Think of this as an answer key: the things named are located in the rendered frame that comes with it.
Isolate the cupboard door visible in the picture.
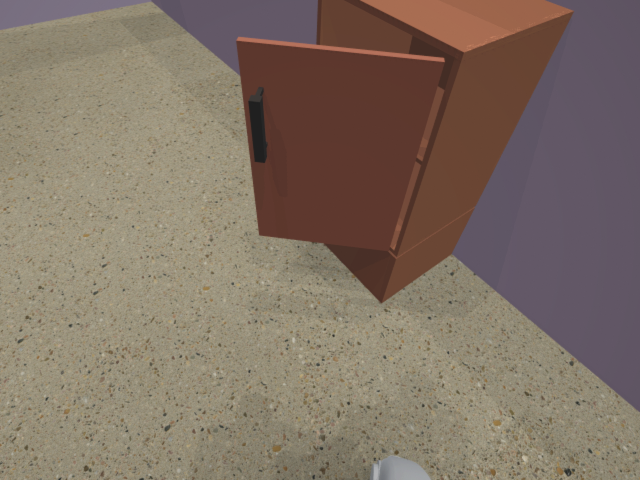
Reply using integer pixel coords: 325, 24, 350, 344
236, 37, 445, 251

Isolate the right robot thigh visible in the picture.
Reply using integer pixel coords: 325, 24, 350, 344
370, 457, 431, 480

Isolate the handle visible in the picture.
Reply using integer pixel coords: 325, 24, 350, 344
248, 87, 267, 163

